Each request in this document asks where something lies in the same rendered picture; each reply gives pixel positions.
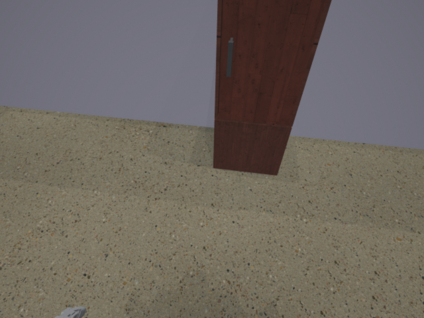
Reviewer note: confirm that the cupboard door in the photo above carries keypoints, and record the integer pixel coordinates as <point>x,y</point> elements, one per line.
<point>273,40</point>

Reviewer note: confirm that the handle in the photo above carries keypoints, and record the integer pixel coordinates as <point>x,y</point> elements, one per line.
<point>229,57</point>

